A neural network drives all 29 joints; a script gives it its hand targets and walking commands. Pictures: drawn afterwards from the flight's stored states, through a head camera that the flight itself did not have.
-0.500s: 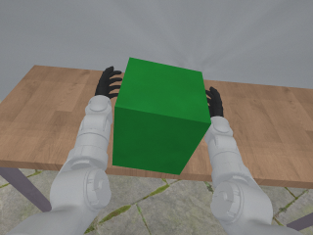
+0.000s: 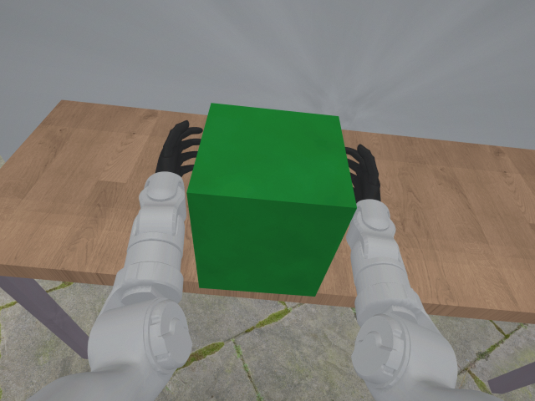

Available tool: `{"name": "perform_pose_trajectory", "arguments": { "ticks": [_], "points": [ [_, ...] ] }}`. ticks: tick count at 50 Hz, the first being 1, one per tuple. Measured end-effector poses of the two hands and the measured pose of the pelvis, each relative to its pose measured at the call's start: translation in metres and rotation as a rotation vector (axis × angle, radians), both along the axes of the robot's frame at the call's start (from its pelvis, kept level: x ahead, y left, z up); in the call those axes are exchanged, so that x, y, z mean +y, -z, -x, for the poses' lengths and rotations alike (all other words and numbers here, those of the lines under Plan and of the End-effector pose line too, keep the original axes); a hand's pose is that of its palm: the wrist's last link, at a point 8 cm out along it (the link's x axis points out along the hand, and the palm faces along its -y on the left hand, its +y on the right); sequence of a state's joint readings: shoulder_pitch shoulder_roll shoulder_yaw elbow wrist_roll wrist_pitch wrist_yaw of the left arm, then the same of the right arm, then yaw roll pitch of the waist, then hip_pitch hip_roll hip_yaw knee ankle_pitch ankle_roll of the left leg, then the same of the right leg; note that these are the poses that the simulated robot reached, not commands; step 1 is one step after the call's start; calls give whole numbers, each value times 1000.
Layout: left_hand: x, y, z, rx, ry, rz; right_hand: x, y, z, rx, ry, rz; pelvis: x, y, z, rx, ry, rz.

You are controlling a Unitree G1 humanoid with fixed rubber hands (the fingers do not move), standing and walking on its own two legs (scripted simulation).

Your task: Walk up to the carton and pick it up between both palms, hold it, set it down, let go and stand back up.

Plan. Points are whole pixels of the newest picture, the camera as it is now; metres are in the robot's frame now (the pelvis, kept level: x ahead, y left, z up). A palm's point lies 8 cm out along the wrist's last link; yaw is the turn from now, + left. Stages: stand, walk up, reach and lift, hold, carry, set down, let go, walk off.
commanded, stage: set down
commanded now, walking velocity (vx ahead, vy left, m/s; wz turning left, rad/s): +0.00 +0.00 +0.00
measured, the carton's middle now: (266, 205) +0.42 +0.02 +0.05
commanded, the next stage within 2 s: none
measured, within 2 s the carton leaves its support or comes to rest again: neither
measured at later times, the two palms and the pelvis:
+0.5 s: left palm (170, 175) +0.41 +0.17 +0.12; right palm (364, 198) +0.40 -0.13 +0.11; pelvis +0.00 +0.00 +0.00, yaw +0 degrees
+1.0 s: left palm (172, 178) +0.42 +0.17 +0.11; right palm (364, 202) +0.41 -0.14 +0.10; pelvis +0.00 +0.00 +0.00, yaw -1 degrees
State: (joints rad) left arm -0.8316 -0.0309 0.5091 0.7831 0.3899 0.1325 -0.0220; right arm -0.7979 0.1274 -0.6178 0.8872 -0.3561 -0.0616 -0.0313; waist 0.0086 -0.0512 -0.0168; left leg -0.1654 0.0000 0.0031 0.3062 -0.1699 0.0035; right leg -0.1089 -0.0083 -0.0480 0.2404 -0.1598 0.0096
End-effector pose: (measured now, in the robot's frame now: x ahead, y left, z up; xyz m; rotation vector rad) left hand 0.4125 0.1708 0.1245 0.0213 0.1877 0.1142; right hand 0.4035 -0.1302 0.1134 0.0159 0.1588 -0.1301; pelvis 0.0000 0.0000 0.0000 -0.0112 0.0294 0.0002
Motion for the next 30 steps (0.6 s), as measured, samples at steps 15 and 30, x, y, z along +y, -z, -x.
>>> {"name": "perform_pose_trajectory", "arguments": {
  "ticks": [15,30],
  "points": [
    [1,2,2,0,-3,-1,1,1,1,-25,-5,10,1,0,-2,-18,-5,-1],
    [1,3,3,0,-2,6,1,2,1,-37,-5,20,1,0,-3,-24,-4,-3]
  ]
}}
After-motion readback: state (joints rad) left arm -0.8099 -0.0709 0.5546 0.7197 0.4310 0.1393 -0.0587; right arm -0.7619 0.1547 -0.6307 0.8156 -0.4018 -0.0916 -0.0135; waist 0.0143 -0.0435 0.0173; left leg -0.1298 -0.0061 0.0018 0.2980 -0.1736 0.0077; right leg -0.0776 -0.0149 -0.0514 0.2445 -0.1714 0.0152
